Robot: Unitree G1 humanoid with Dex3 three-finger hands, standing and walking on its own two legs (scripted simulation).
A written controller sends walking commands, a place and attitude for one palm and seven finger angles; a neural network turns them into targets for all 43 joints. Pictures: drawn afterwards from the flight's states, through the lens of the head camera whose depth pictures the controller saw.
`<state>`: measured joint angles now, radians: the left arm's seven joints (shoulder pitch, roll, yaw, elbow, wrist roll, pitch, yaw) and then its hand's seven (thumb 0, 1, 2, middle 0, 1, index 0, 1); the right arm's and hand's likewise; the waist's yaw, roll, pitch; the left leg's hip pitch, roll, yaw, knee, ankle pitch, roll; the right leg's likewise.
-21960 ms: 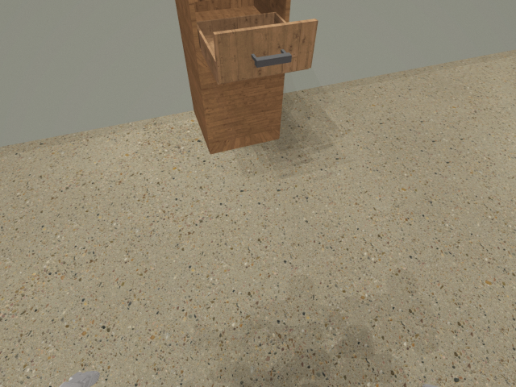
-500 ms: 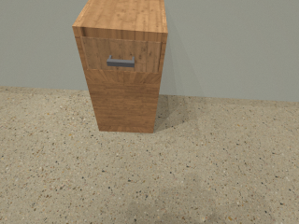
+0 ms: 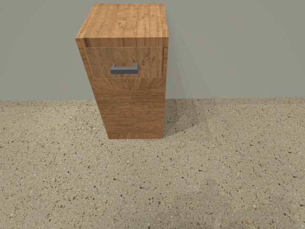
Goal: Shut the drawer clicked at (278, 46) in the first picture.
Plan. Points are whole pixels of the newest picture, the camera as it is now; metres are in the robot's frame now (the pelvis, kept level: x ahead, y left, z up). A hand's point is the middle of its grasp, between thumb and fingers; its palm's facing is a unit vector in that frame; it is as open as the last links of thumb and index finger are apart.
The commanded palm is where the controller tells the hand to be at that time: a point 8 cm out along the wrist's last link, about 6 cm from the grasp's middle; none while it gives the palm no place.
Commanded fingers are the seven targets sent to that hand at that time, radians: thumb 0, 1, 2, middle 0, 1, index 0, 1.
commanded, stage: let the arm hang, fingers relaxed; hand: left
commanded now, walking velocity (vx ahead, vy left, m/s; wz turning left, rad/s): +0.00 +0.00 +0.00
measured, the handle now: (124, 67) +0.85 +0.19 -0.07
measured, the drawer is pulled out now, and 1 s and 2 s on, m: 0.00 0.00 0.00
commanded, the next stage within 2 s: look to check the result in 0.30 s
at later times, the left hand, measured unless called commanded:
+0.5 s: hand out of the picture -0.02 +0.14 -0.18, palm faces +0.05 -0.98 -0.18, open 7.4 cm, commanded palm none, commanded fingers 0.00 0.90 0.90 -0.20 -0.30 -0.20 -0.30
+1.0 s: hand out of the picture +0.01 +0.14 -0.17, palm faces +0.04 -0.98 -0.18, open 7.4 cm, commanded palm none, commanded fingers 0.00 0.90 0.90 -0.20 -0.30 -0.20 -0.30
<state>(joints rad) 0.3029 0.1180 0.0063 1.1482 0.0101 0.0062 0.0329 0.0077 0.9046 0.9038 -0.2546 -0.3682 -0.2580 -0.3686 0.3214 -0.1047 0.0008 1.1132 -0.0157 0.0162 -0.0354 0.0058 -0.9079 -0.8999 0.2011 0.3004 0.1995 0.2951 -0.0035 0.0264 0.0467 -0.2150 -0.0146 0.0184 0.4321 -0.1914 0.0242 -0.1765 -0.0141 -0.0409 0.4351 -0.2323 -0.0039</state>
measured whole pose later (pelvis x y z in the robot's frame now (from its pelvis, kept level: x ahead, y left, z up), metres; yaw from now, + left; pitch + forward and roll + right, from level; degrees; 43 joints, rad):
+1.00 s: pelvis +0.01 -0.02 +0.00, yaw -1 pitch -1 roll +0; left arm 0.28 0.12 0.02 1.14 0.01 -0.01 0.04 0.01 0.90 0.90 -0.20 -0.30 -0.20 -0.30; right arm 0.29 -0.11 -0.01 1.13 -0.01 0.01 -0.04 0.01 -0.91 -0.90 0.20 0.30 0.20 0.30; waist -0.01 0.02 0.06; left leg -0.19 0.02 0.02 0.42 -0.21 -0.01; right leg -0.15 0.02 -0.04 0.42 -0.24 -0.03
